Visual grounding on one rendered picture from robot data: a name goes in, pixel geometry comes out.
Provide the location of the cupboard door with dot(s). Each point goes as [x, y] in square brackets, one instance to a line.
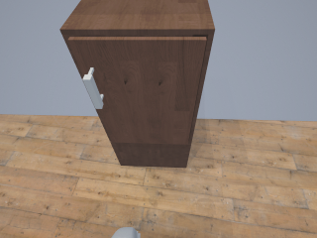
[149, 84]

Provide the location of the handle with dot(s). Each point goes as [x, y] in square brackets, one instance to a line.
[92, 89]

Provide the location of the left robot thigh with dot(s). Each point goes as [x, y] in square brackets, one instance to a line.
[126, 232]

